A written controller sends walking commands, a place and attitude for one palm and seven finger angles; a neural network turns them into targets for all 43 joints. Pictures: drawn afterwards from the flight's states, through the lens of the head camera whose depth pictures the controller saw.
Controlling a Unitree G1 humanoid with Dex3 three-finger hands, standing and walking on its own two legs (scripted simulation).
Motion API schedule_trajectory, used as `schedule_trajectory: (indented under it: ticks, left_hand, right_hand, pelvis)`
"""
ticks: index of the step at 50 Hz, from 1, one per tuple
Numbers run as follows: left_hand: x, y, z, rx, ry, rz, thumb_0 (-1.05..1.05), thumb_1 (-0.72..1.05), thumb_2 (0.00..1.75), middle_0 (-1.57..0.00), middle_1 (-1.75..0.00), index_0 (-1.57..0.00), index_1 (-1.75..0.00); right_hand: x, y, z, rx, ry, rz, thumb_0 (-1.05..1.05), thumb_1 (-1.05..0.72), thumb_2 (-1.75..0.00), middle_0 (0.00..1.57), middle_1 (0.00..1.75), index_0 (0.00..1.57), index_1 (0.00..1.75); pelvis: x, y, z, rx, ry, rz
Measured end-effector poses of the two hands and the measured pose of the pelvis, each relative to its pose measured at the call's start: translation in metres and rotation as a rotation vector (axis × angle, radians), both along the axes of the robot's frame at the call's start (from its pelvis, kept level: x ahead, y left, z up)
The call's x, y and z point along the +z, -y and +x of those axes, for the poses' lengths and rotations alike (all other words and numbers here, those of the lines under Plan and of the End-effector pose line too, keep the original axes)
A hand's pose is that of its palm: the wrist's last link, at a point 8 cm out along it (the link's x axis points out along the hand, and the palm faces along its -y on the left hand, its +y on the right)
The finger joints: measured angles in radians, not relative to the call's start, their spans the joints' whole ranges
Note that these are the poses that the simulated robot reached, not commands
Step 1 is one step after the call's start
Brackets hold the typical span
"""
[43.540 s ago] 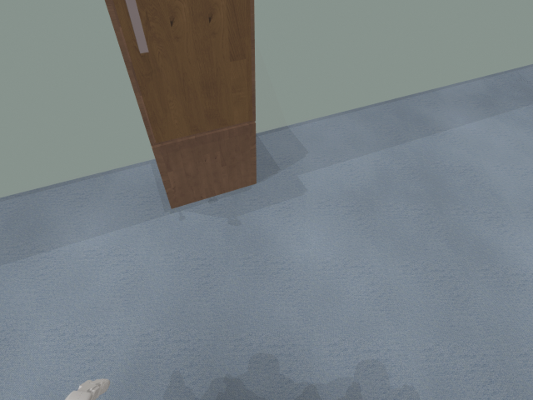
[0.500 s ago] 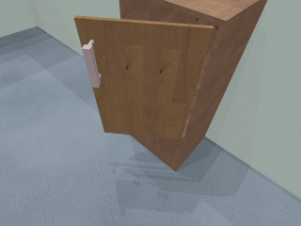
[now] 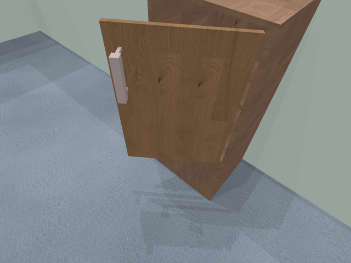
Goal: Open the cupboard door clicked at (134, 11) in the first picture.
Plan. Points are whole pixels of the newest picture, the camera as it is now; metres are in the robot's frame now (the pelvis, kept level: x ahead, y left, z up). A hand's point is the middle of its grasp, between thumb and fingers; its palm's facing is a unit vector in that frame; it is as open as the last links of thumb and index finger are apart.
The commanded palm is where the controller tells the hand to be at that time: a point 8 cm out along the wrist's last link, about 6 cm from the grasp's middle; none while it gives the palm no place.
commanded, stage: raise the hand with hooked fingers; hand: left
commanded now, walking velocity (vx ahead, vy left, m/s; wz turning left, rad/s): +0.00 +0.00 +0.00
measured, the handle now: (121, 75) +0.57 +0.20 +0.11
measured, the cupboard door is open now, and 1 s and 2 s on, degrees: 37 37 37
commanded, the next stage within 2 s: none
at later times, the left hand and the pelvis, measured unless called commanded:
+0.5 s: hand (94, 249) +0.16 +0.18 -0.03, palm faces -0.02 -1.00 -0.02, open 8.5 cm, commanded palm +0.13 +0.25 -0.01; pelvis -0.04 -0.03 -0.06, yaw +2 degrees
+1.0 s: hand (64, 200) +0.22 +0.24 +0.05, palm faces +0.06 -1.00 -0.04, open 11.5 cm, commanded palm +0.19 +0.29 +0.05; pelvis +0.01 +0.00 -0.03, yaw +1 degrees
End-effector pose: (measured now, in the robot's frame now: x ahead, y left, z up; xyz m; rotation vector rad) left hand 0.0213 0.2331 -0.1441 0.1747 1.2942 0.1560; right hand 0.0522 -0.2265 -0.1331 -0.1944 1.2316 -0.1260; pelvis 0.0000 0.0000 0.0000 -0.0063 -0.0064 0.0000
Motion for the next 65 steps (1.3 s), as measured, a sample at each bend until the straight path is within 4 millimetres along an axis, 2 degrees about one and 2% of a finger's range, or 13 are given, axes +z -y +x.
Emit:
schedule_trajectory:
  ticks: [7,13,17,21,24,27,32,36,40,43,50,58,65]
  left_hand:
    - [0.009,-0.009,-0.002,0.050,0.018,0.002,0.00,0.90,0.90,-0.20,-0.30,-0.20,-0.30]
    - [0.134,-0.015,0.103,0.079,0.819,0.089,0.02,0.86,0.88,-0.20,-0.32,-0.20,-0.33]
    - [0.171,-0.006,0.144,-0.013,1.170,0.016,0.01,0.80,0.85,-0.20,-0.36,-0.21,-0.37]
    - [0.150,0.000,0.142,-0.149,1.282,-0.115,0.00,0.72,0.82,-0.21,-0.41,-0.21,-0.42]
    - [0.120,-0.003,0.122,-0.189,1.212,-0.169,0.00,0.65,0.79,-0.22,-0.46,-0.22,-0.46]
    - [0.109,-0.013,0.100,-0.124,1.167,-0.155,0.01,0.58,0.76,-0.22,-0.50,-0.23,-0.50]
    - [0.143,-0.030,0.096,-0.068,1.301,-0.035,0.01,0.46,0.71,-0.23,-0.57,-0.24,-0.58]
    - [0.164,-0.033,0.127,-0.154,1.356,-0.049,0.01,0.37,0.67,-0.24,-0.63,-0.24,-0.64]
    - [0.163,-0.033,0.164,-0.236,1.235,-0.146,0.01,0.28,0.63,-0.24,-0.69,-0.25,-0.70]
    - [0.168,-0.039,0.178,-0.222,1.183,-0.179,0.01,0.21,0.60,-0.25,-0.74,-0.25,-0.74]
    - [0.200,-0.064,0.176,-0.138,1.308,-0.100,0.00,0.05,0.54,-0.26,-0.84,-0.26,-0.85]
    - [0.192,-0.074,0.176,-0.175,1.246,-0.142,0.00,-0.14,0.46,-0.27,-0.96,-0.28,-0.97]
    - [0.233,-0.097,0.187,-0.179,1.379,-0.090,0.00,-0.31,0.38,-0.29,-1.07,-0.29,-1.07]
  right_hand:
    - [0.003,-0.002,-0.004,-0.003,0.009,0.003,0.00,-0.92,-0.90,0.20,0.30,0.20,0.30]
    - [0.023,0.005,0.026,0.022,0.362,-0.010,0.00,-0.91,-0.90,0.21,0.30,0.20,0.30]
    - [0.024,0.018,0.052,0.052,0.513,-0.019,0.01,-0.91,-0.90,0.21,0.30,0.20,0.30]
    - [0.031,0.036,0.074,0.069,0.624,-0.050,0.01,-0.91,-0.90,0.21,0.30,0.20,0.30]
    - [0.037,0.049,0.086,0.096,0.678,-0.087,0.01,-0.91,-0.90,0.21,0.30,0.20,0.30]
    - [0.040,0.056,0.095,0.120,0.692,-0.119,0.01,-0.91,-0.90,0.21,0.30,0.20,0.30]
    - [0.034,0.049,0.108,0.165,0.662,-0.126,0.01,-0.91,-0.90,0.20,0.30,0.20,0.30]
    - [0.021,0.034,0.112,0.173,0.619,-0.085,0.01,-0.91,-0.90,0.20,0.30,0.20,0.30]
    - [0.016,0.020,0.108,0.131,0.583,-0.039,0.01,-0.91,-0.90,0.21,0.30,0.20,0.30]
    - [0.020,0.014,0.104,0.092,0.571,-0.021,0.01,-0.90,-0.90,0.21,0.30,0.20,0.30]
    - [0.033,0.006,0.105,0.102,0.566,-0.035,0.01,-0.90,-0.90,0.21,0.30,0.20,0.30]
    - [0.045,-0.003,0.116,0.153,0.594,-0.075,0.01,-0.91,-0.90,0.21,0.30,0.20,0.30]
    - [0.061,-0.020,0.118,0.168,0.646,-0.063,0.01,-0.91,-0.90,0.21,0.30,0.20,0.30]
  pelvis:
    - [0.001,-0.005,-0.005,0.005,-0.016,-0.005]
    - [-0.003,0.000,-0.018,0.041,-0.018,0.030]
    - [-0.020,0.007,-0.031,0.052,-0.058,0.016]
    - [-0.042,0.018,-0.040,0.028,-0.113,0.009]
    - [-0.055,0.025,-0.043,0.026,-0.131,0.001]
    - [-0.061,0.029,-0.039,0.035,-0.137,-0.012]
    - [-0.060,0.030,-0.027,0.062,-0.140,-0.041]
    - [-0.056,0.027,-0.020,0.069,-0.150,-0.052]
    - [-0.048,0.021,-0.013,0.050,-0.166,-0.042]
    - [-0.040,0.015,-0.005,0.029,-0.172,-0.030]
    - [-0.032,0.000,0.005,0.024,-0.162,-0.027]
    - [-0.030,-0.013,-0.003,0.043,-0.137,-0.045]
    - [-0.022,-0.018,-0.009,0.049,-0.087,-0.049]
